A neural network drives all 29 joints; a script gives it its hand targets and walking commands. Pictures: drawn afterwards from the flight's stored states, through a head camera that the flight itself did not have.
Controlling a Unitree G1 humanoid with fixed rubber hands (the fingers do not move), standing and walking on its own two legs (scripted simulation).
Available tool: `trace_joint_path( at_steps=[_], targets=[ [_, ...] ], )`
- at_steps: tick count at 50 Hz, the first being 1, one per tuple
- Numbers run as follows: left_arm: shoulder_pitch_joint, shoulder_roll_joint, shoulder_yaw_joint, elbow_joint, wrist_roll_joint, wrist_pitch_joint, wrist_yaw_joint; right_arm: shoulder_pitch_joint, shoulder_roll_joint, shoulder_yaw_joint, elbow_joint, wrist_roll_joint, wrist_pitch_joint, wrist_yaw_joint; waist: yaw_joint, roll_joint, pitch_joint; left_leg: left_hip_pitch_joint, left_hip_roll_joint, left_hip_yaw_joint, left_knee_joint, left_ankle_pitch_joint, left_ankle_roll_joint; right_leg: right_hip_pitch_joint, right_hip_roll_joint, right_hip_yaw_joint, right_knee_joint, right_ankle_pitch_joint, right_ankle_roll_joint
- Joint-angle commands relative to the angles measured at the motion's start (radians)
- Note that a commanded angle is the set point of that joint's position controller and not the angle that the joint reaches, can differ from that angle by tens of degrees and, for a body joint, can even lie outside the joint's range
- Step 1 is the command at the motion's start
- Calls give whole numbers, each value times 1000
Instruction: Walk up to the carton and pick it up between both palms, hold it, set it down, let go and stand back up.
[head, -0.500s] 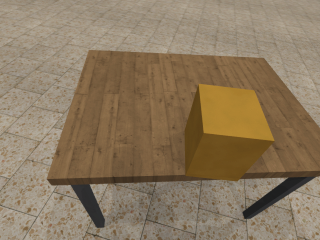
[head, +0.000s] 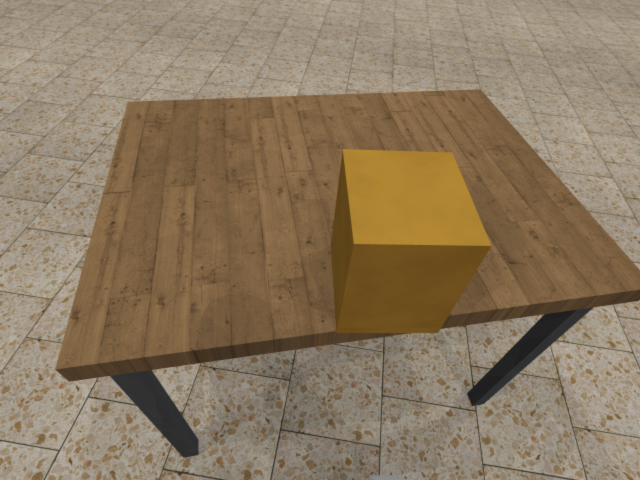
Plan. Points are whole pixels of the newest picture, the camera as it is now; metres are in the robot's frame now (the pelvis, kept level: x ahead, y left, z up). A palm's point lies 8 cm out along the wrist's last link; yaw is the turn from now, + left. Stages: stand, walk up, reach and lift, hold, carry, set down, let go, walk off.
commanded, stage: walk up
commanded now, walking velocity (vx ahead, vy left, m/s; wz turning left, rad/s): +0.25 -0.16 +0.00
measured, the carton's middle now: (392, 245) +0.43 -0.12 +0.03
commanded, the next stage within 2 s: none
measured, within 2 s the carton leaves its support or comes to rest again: neither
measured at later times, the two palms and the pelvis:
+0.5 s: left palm out of the picture +0.05 +0.10 -0.14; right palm out of the picture +0.04 -0.34 -0.16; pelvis +0.03 -0.11 +0.00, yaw +2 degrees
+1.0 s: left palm out of the picture +0.00 +0.09 -0.15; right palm out of the picture +0.01 -0.32 -0.15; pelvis +0.04 -0.12 +0.00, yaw +1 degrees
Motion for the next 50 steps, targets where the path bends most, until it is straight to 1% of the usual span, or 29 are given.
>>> trace_joint_path(
  at_steps=[1,3,4,5,6,7,8,9,10,11,12,13,14,16,17,19,20,22,23,25,26,27,28,30,33,37,42,49,50],
  targets=[
    [54,41,2,-71,1,-30,-47,8,-149,-42,-30,2,-11,26,53,320,12,-110,225,-232,-350,-454,111,-33,-57,8,4,72,31],
    [8,36,1,-85,-3,-43,-39,26,-163,-56,-17,-8,-22,29,32,266,39,-69,221,-187,-310,-289,108,-19,-71,-14,-168,63,36],
    [-14,11,-12,-128,-15,-66,-42,58,-102,-30,17,16,-19,28,55,356,18,-31,89,-81,-265,-227,100,45,-54,-42,-299,1,29],
    [-17,26,-10,-125,-19,-78,-34,76,-125,-38,24,7,-21,30,32,368,6,10,82,-69,-209,-183,111,67,-28,-76,-418,-31,41],
    [6,30,-7,-114,-21,-88,-23,96,-138,-42,31,5,-18,32,30,325,11,-12,76,-53,-164,-192,115,126,-14,-104,-502,23,45],
    [27,37,-2,-83,-16,-90,5,30,-139,-35,15,5,-12,27,54,233,123,-9,60,-20,-16,321,83,152,-29,-71,-713,292,57],
    [92,89,2,-56,-25,-103,23,75,-130,-36,16,8,-16,35,48,110,55,-4,62,-38,51,370,57,238,-37,-72,-727,462,65],
    [153,105,2,-38,-26,-112,31,137,-117,-31,15,11,-17,40,44,12,-17,-53,69,-50,93,230,27,363,-132,-3,-692,657,59],
    [187,120,-4,-40,-16,-114,34,191,-37,-8,8,26,-11,44,23,-193,-62,-174,20,-4,150,-139,-21,457,-311,178,-659,933,14],
    [173,118,-15,-33,-21,-105,27,162,-30,-7,11,42,10,34,39,-294,-71,-119,-2,-12,161,-321,-22,325,-352,205,-652,834,-84],
    [128,93,-16,-42,-18,-100,18,94,-61,-7,-3,40,27,29,53,-353,-38,-50,12,-48,200,-312,-17,194,-323,243,-694,597,-124],
    [86,51,-28,-43,-11,-95,14,22,-92,-13,-18,35,39,35,51,-310,37,-68,14,-55,224,-274,-10,151,-260,203,-739,455,-111],
    [52,51,-33,-59,-2,-94,22,24,-100,-10,-4,36,43,42,31,-228,62,-136,9,-52,223,-246,-8,220,-227,142,-724,486,-89],
    [52,75,-31,-76,-5,-98,38,118,-47,6,43,30,37,46,2,-253,20,-213,-6,-26,241,-196,-1,359,-238,65,-630,834,-87],
    [79,69,-33,-71,-10,-101,37,121,-44,7,45,29,31,39,14,-254,-37,-186,-1,-36,241,-195,2,393,-247,71,-595,947,-104],
    [152,30,-43,-37,-19,-109,33,43,-63,2,31,32,25,29,50,-211,-82,-107,-9,-41,225,-171,0,375,-241,86,-583,1024,-121],
    [150,6,-50,-27,-18,-108,35,35,-48,1,31,37,23,29,43,-192,-78,-91,-16,-32,209,-165,0,356,-247,89,-586,1011,-134],
    [78,36,-42,-45,-10,-102,44,45,-10,14,43,35,21,29,16,-157,-75,-63,-10,-27,115,-101,-1,320,-268,100,-605,817,-167],
    [33,48,-39,-57,-14,-96,44,54,-1,19,49,35,16,28,1,-124,-75,-11,0,-31,32,-6,1,284,-258,96,-611,698,-161],
    [15,41,-39,-57,-23,-89,39,71,-24,16,72,25,-1,20,-5,-12,-59,126,51,-72,-101,297,4,197,-188,76,-588,490,-107],
    [51,14,-45,-50,-26,-91,34,68,-43,11,86,19,-6,18,18,72,-72,188,71,-90,-90,402,21,171,-154,67,-588,423,-89],
    [90,11,-42,-31,-29,-90,28,51,-62,14,86,15,-8,18,44,72,-81,205,77,-88,-92,416,28,174,-124,54,-605,342,-83],
    [112,-28,-52,-13,-32,-84,32,11,-54,9,91,25,-6,23,61,176,-47,111,79,-99,-109,320,41,214,-100,31,-637,257,-72],
    [98,3,-45,3,-28,-76,38,-28,7,26,87,32,-6,28,57,231,46,-21,53,-104,-164,202,36,280,-118,49,-647,275,-72],
    [126,13,-39,37,-26,-75,33,-17,17,25,89,30,-14,15,64,145,58,55,56,-100,-160,249,36,245,-119,55,-646,352,-71],
    [120,0,-48,54,-22,-79,34,17,-8,18,93,33,-16,17,50,39,69,52,55,-100,-161,172,39,247,-120,65,-680,302,-65],
    [128,-31,-58,74,-26,-79,34,35,2,21,101,31,-18,26,43,-24,73,44,49,-101,-170,143,26,245,-107,35,-689,250,-61],
    [147,-21,-58,80,-30,-86,36,41,14,28,115,28,-25,26,47,33,40,54,45,-91,-164,163,21,269,-117,41,-680,277,-70],
    [181,132,-7,18,12,-85,54,-11,-167,-37,105,32,3,17,136,167,74,-178,-13,12,55,59,-25,380,-304,192,-630,387,-113]
  ],
)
